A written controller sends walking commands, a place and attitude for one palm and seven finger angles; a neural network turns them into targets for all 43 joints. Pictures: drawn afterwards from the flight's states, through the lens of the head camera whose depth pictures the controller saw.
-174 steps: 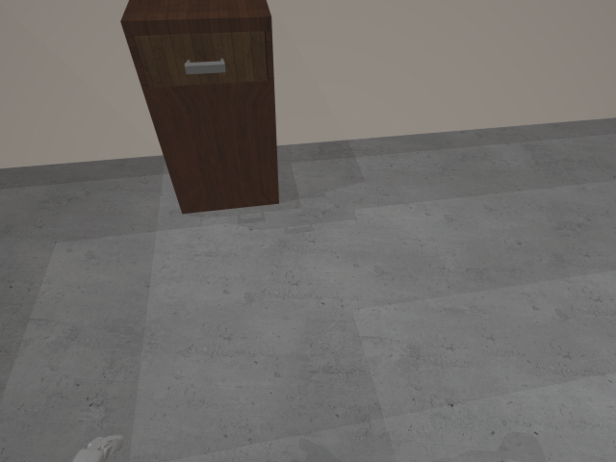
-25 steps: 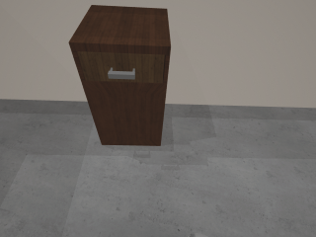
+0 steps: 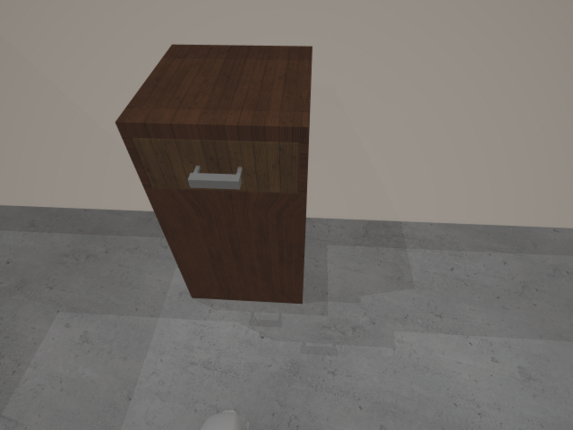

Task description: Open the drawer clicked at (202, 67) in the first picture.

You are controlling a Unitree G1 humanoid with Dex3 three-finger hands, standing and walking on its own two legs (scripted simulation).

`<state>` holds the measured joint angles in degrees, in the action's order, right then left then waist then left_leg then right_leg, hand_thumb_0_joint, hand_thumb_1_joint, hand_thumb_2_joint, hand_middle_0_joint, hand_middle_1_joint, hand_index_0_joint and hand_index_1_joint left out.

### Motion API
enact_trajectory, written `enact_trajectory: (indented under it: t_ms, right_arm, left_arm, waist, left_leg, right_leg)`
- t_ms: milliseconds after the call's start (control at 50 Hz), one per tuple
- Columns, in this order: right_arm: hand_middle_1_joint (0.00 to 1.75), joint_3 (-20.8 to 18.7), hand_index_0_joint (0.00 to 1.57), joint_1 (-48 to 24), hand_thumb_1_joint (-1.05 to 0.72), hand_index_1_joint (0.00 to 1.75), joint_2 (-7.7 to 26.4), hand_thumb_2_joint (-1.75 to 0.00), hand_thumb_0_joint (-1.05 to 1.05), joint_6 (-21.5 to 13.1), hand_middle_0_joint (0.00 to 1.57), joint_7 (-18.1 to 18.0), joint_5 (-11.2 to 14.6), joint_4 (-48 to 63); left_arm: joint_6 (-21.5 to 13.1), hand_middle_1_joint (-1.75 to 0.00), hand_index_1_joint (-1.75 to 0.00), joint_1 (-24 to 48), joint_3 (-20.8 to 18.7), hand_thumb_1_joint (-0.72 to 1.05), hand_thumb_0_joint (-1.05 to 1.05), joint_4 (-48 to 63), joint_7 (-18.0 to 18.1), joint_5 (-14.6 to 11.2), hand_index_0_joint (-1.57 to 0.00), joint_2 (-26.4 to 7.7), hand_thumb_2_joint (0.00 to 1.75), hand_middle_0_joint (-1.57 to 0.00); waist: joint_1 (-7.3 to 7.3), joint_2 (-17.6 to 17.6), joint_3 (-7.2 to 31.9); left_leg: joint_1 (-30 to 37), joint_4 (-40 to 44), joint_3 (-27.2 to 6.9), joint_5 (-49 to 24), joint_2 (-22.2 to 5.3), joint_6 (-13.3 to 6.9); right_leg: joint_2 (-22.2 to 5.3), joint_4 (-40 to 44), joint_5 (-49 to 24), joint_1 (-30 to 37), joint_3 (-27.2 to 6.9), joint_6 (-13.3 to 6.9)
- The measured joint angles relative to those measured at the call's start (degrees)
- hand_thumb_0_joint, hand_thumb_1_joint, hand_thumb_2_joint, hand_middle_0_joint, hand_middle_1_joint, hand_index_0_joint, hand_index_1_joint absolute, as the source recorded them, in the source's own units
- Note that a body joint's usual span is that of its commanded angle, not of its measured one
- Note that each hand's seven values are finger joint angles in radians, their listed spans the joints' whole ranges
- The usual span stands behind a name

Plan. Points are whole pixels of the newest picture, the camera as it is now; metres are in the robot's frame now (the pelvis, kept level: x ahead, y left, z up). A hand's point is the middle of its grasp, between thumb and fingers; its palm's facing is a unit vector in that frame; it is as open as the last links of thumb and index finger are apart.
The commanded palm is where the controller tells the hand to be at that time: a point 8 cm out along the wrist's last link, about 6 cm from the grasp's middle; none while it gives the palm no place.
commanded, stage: take the last steps up to it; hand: left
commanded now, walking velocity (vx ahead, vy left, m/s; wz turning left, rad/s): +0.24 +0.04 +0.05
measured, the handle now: (216, 175) +0.69 +0.22 -0.09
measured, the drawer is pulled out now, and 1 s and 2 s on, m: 0.00 0.00 0.00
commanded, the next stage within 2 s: come to a stop and stand still in 0.22 s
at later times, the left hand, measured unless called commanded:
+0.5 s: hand (163, 415) +0.18 +0.23 -0.18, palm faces +0.05 -0.98 -0.21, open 7.4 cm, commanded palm none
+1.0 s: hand (168, 428) +0.16 +0.21 -0.18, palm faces +0.06 -0.97 -0.23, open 7.4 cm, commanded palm none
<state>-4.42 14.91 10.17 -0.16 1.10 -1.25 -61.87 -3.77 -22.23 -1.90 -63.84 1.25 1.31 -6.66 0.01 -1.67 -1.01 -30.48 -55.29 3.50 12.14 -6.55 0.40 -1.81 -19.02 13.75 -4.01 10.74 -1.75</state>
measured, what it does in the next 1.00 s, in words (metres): walks ahead: left foot, then right foot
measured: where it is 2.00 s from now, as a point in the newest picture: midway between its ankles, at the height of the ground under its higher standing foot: outside the picture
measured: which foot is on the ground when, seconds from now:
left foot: up 0.00-0.18, down 0.20-0.62, up 0.64-1.00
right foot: down 0.00-0.20, up 0.22-0.58, down 0.60-1.00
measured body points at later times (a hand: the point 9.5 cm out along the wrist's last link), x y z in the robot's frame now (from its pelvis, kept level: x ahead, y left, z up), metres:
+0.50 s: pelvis +0.14 +0.05 -0.01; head +0.14 +0.05 +0.44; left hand +0.18 +0.28 -0.17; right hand +0.19 -0.18 -0.16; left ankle +0.15 +0.14 -0.75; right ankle +0.18 -0.08 -0.72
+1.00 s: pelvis +0.10 +0.03 -0.01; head +0.13 +0.02 +0.44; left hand +0.16 +0.26 -0.16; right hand +0.12 -0.21 -0.17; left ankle +0.04 +0.16 -0.73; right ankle +0.18 -0.08 -0.75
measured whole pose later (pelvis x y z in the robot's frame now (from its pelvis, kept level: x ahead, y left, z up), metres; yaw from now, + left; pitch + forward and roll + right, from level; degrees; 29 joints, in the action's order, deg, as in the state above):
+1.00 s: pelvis +0.10 +0.03 -0.01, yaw +0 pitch +0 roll +1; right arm -3.1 14.0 10.5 2.0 -0.7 -0.5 -60.5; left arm 1.5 -10.2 -2.9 -57.8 1.8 1.5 -9.2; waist -1.2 0.0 -3.1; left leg -10.9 -34.0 1.6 23.7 -1.4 0.9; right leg -2.4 -25.0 5.8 -19.6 5.6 -2.2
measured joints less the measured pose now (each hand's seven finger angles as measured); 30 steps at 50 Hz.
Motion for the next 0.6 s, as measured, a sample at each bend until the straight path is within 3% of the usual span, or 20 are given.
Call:
enact_trajectory:
  t_ms: [80, 180, 200, 280, 340, 440, 520, 600]
  right_arm:
    - [0.3, 0.3, 0.19, -3.3, -0.91, 0.3, 0.4, -0.9, 0.0, -0.1, 0.19, 0.3, 0.1, 1.2]
    - [0.3, 1.3, 0.19, -6.8, -0.91, 0.3, -0.1, -0.9, 0.0, -1.1, 0.19, 0.3, 0.1, 2.7]
    - [0.3, 1.6, 0.19, -7.0, -0.91, 0.3, -0.2, -0.9, 0.0, -1.8, 0.19, 0.2, -0.1, 3.2]
    - [0.3, 2.4, 0.2, -7.9, -0.91, 0.3, -2.2, -0.9, 0.0, -3.2, 0.19, -1.2, 0.2, 4.0]
    - [0.3, 1.8, 0.2, -6.8, -0.93, 0.3, -3.0, -0.9, -0.02, -3.9, 0.2, -2.6, 1.1, 4.0]
    - [0.3, 2.3, 0.2, -4.6, -0.95, 0.3, -1.8, -0.9, -0.03, -3.1, 0.2, -3.4, 0.7, 2.2]
    - [0.3, 2.6, 0.2, -3.0, -0.94, 0.3, -1.9, -0.9, -0.02, -1.0, 0.2, -3.4, 0.4, 0.4]
    - [0.3, 2.2, 0.2, -1.8, -0.93, 0.3, -2.2, -0.9, -0.01, 0.5, 0.2, -3.1, 0.4, -0.3]
  left_arm:
    - [0.0, -0.3, -0.3, -2.6, 0.5, 0.91, 0.0, -1.6, -0.2, 0.2, -0.2, 1.0, 0.9, -0.2]
    - [0.7, -0.3, -0.3, -5.1, 0.4, 0.91, 0.0, -3.1, -0.2, 0.1, -0.2, 1.3, 0.9, -0.2]
    - [0.9, -0.3, -0.3, -5.8, 0.4, 0.9, 0.0, -3.3, -0.2, 0.0, -0.2, 1.4, 0.9, -0.2]
    - [2.7, -0.3, -0.3, -2.9, 0.2, 0.9, 0.0, -3.6, -0.3, -0.4, -0.2, 0.0, 0.9, -0.2]
    - [2.9, -0.3, -0.3, 0.5, -0.4, 0.91, 0.0, -2.3, -0.4, -0.2, -0.2, -1.0, 0.9, -0.2]
    - [3.4, -0.3, -0.3, 6.8, -0.7, 0.91, 0.0, 1.3, 0.7, -0.4, -0.19, -2.8, 0.9, -0.2]
    - [4.5, -0.3, -0.3, 10.8, -0.6, 0.91, 0.0, 3.5, 1.0, -0.4, -0.19, -3.7, 0.9, -0.19]
    - [5.0, -0.3, -0.3, 12.3, -0.7, 0.91, 0.0, 5.4, 0.7, -0.2, -0.19, -4.2, 0.9, -0.19]
  waist:
    - [-1.61, 0.4, -1.2]
    - [-3.5, 1.4, -2.4]
    - [-3.51, 1.4, -2.3]
    - [-3.21, 3.9, -3.9]
    - [-2.21, 4.2, -3.5]
    - [-0.68, 4.2, -2.2]
    - [0.09, 4.1, -1.8]
    - [0.46, 3.5, -2.0]
  left_leg:
    - [0.8, 9.4, 1.1, -0.6, -0.2, -0.1]
    - [7.0, 20.7, 3.2, -0.5, 2.0, -1.8]
    - [9.0, 23.1, 3.4, -2.3, 2.2, -2.5]
    - [11.1, 20.3, 5.8, 1.9, 3.9, -3.7]
    - [15.0, 24.8, 7.1, 1.2, 5.0, -3.6]
    - [19.2, 30.0, 7.1, -0.1, 6.3, -3.7]
    - [20.3, 29.2, 6.7, 1.2, 6.3, -2.9]
    - [19.5, 25.7, 7.0, 3.6, 5.4, -1.4]
  right_leg:
    - [-0.1, 0.9, 1.7, 2.5, 0.7, 1.1]
    - [-1.4, -3.9, 7.3, 3.8, 0.8, 3.4]
    - [-1.8, -8.0, 9.5, 2.6, 0.4, 3.6]
    - [-2.9, -36.6, 15.6, -9.5, -5.4, 1.2]
    - [-3.2, -44.0, 11.5, -16.9, -6.3, 1.2]
    - [-3.4, -32.9, 6.3, -20.0, -7.0, 2.8]
    - [-2.8, -23.2, 4.8, -17.2, -7.3, 3.0]
    - [-2.1, -15.6, -0.1, -13.0, -7.2, 2.1]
